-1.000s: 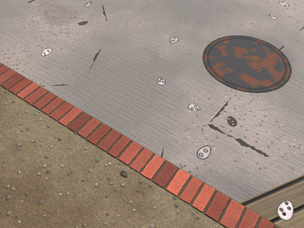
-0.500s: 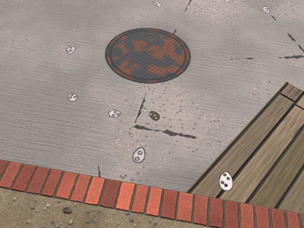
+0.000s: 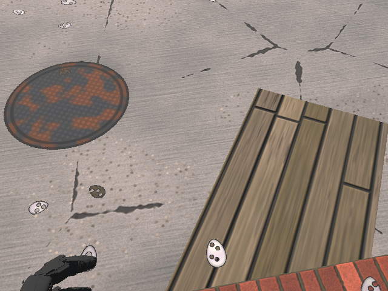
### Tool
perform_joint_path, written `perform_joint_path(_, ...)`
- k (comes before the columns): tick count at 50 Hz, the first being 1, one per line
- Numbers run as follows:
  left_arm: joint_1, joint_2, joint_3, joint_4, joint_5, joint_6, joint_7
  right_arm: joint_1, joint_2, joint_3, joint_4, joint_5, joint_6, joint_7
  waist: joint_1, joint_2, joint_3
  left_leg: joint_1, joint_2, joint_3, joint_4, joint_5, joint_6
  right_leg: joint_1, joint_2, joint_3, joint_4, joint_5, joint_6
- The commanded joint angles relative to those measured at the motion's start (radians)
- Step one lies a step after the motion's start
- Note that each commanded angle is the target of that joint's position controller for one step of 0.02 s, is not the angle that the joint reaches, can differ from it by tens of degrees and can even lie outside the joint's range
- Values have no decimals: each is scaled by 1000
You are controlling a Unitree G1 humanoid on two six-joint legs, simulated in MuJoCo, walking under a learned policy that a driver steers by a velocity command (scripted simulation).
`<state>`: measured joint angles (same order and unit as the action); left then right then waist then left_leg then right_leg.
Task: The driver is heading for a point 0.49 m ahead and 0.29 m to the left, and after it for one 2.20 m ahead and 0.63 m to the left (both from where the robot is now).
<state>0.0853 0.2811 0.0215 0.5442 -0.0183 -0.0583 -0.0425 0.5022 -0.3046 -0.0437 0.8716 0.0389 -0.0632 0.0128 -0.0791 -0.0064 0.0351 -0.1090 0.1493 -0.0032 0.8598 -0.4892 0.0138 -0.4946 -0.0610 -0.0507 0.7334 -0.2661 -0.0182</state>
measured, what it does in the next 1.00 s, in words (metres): goes down, turning left: left foot, then right foot 0.11 m lower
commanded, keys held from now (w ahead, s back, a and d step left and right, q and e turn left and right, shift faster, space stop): w+q+shift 0.48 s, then q+shift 0.36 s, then e+shift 0.16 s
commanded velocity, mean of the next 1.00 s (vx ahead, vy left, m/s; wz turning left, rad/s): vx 0.67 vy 0.00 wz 0.73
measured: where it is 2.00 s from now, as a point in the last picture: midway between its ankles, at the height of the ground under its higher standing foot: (174, 205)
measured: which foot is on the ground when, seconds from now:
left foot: up 0.00-0.38, down 0.40-0.76, up 0.78-1.00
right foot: down 0.00-0.38, up 0.40-0.74, down 0.76-1.00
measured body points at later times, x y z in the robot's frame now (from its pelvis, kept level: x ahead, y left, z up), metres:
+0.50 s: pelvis +0.37 +0.00 -0.02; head +0.38 +0.01 +0.43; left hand +0.46 +0.30 -0.10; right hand +0.50 -0.26 -0.13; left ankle +0.42 +0.06 -0.71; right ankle +0.26 -0.17 -0.59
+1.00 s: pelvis +0.67 +0.03 -0.09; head +0.70 +0.09 +0.35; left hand +0.56 +0.28 -0.23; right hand +0.99 -0.04 -0.18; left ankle +0.62 +0.18 -0.78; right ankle +0.76 -0.03 -0.83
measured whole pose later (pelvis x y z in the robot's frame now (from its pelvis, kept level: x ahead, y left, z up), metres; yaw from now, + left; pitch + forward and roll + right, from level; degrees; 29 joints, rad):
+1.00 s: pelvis +0.67 +0.03 -0.09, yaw +46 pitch +2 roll -3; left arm 0.17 0.24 0.07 0.80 0.01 -0.03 -0.01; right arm 0.13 -0.27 -0.08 0.63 0.00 0.00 -0.04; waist 0.02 0.01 0.10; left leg -0.63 0.05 -0.09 0.95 -0.31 -0.07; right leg -0.28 0.07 -0.04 0.43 -0.18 -0.04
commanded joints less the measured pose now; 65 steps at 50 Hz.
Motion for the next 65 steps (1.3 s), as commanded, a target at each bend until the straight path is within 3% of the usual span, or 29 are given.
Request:
perform_joint_path(1,411,184,68,54,15,-28,8,-216,-104,-21,-202,49,-60,-9,244,-135,-172,-796,-92,-171,579,110,43,713,-344,629,-450,-453,-101)
perform_joint_path(3,299,98,49,84,20,-33,-1,-192,-78,-23,-181,9,-34,-14,148,-142,-49,-743,-7,-134,499,296,29,506,-252,366,-455,-213,-75)
perform_joint_path(6,223,27,44,120,31,-58,14,-102,-42,-29,-130,27,20,12,68,-141,-15,-617,38,-126,465,413,14,382,-198,130,-517,76,-34)
perform_joint_path(13,261,93,66,206,42,-75,66,-344,-23,-22,-215,0,14,38,78,-32,164,-583,-58,29,18,681,65,350,-98,-212,-654,424,32)
perform_joint_path(15,214,144,75,196,52,-80,79,-246,-55,-44,-192,-3,1,62,14,-22,85,-420,-101,108,62,719,96,385,-125,-249,-545,774,43)
perform_joint_path(19,136,225,105,173,-11,-44,94,-4,-162,-107,-151,27,37,53,-146,-131,-33,-93,-187,164,-2,693,167,493,-159,-270,-83,1268,63)
perform_joint_path(20,11,223,105,129,-24,-56,73,255,-216,-140,-81,20,76,32,-278,-122,-92,198,-158,104,30,572,202,299,-164,-219,263,1227,42)
perform_joint_path(21,-155,162,96,92,-50,-89,38,465,-180,-138,-1,10,99,9,-378,56,-69,395,-73,-1,-90,618,277,53,-51,-177,797,540,23)
perform_joint_path(22,-173,-22,48,-31,-63,-118,19,336,-118,-104,14,-41,52,26,-221,450,55,359,-122,-311,-453,276,364,-325,223,-66,1068,-269,6)
perform_joint_path(23,-67,-17,23,-70,-55,-146,12,79,-138,-83,-87,-55,4,42,-33,420,82,188,-10,-715,-627,19,397,-398,177,125,918,-334,-65)
perform_joint_path(25,-81,61,33,-35,-8,-142,16,-53,-111,-77,-165,-17,-38,55,47,-50,83,-121,-54,-678,-549,180,315,-160,96,186,681,-298,-89)
perform_joint_path(27,26,89,51,-11,13,-130,12,-309,-187,-98,-233,-7,-37,13,196,-148,76,-397,-71,-648,-563,124,265,100,55,176,263,-266,-31)
perform_joint_path(29,-24,100,66,14,34,-129,8,-264,-130,-93,-223,-23,-29,-44,117,-153,28,-471,-166,-540,-400,119,208,222,84,162,163,174,11)
perform_joint_path(31,-162,-4,34,-32,60,-117,-14,-177,-86,-90,-165,2,-3,-89,41,-77,14,-498,-249,-418,-356,-30,160,323,159,107,-132,510,34)
perform_joint_path(34,-205,-25,34,-71,-4,-103,-39,-131,-38,-88,-125,19,44,-114,16,55,2,-465,-302,-399,-165,-121,80,416,165,158,-308,651,38)
perform_joint_path(36,-180,-15,47,-55,-18,-110,-28,-108,-3,-81,-119,32,61,-114,27,40,-1,-427,-320,-358,50,-185,26,478,84,212,-509,794,26)
perform_joint_path(38,54,-13,58,15,13,-99,-8,-199,-25,-82,-165,28,81,-105,157,44,-103,-538,-320,-221,445,-217,-14,717,-85,275,-475,836,-30)
perform_joint_path(39,171,0,55,45,39,-92,-2,-216,38,-59,-205,7,79,-97,202,29,-182,-663,-315,-164,641,-283,-11,834,-163,257,-279,1113,-32)
perform_joint_path(40,128,33,64,63,61,-77,-1,-16,30,-56,-244,18,69,-69,65,-204,-235,-825,-238,-194,743,-258,-16,922,-329,354,-119,1324,-122)
perform_joint_path(42,-37,91,96,42,43,-23,18,-32,-69,-66,-273,39,56,-45,9,-306,-231,-922,-75,-176,731,-72,-93,728,-433,505,-293,676,-288)
perform_joint_path(43,-111,51,81,8,58,-3,36,-118,-106,-84,-270,16,74,-61,2,-64,-191,-798,-70,-147,739,-7,-110,532,-361,501,-403,455,-280)
perform_joint_path(46,-71,81,79,82,34,0,35,-201,-47,-61,-287,-46,85,-65,28,41,-131,-574,-60,-151,325,125,-117,325,-242,361,-381,757,-269)
perform_joint_path(49,-27,35,55,165,22,2,29,-259,73,-15,-268,-58,53,-53,42,-52,-226,-280,-100,-95,-40,257,-78,277,-106,203,-376,835,-203)
perform_joint_path(53,35,147,82,190,-15,19,20,-350,-13,-35,-288,-46,43,-45,45,-77,-186,-166,-186,-52,-362,355,-42,333,-88,282,-323,683,-166)
perform_joint_path(55,72,119,74,174,-13,17,22,-311,-116,-59,-297,-60,44,-55,38,-11,-222,87,-27,-160,-417,718,46,185,-29,291,-223,354,-80)
perform_joint_path(56,150,68,56,163,7,7,14,-287,-169,-74,-295,-72,66,-69,63,153,-291,300,175,-285,-325,1013,168,-34,48,218,-83,-68,-19)
perform_joint_path(57,160,79,49,145,-4,9,11,-270,-123,-72,-279,-59,80,-68,25,259,-350,306,284,-377,-345,991,273,-127,80,123,73,-364,22)
perform_joint_path(59,129,144,85,135,-24,42,22,-303,-83,-59,-283,-57,84,-68,22,155,-252,189,261,-328,-413,919,278,-211,45,99,413,-383,77)
perform_joint_path(65,171,70,71,90,-2,121,35,-509,-89,-74,-276,-44,71,-56,113,171,-117,-157,125,-1,-471,590,145,55,-14,23,183,-74,97)
Next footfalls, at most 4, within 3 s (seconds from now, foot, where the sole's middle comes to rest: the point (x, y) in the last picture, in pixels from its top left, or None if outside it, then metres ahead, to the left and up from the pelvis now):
0.40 left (173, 290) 0.46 0.07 -0.75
0.76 right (189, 213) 0.79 0.00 -0.86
1.10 left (136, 246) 0.67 0.21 -0.86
1.40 right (194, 200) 0.84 -0.03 -0.86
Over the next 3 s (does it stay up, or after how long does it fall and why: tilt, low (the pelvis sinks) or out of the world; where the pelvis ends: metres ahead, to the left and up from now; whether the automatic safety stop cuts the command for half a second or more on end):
stays up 1.51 0.21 -0.09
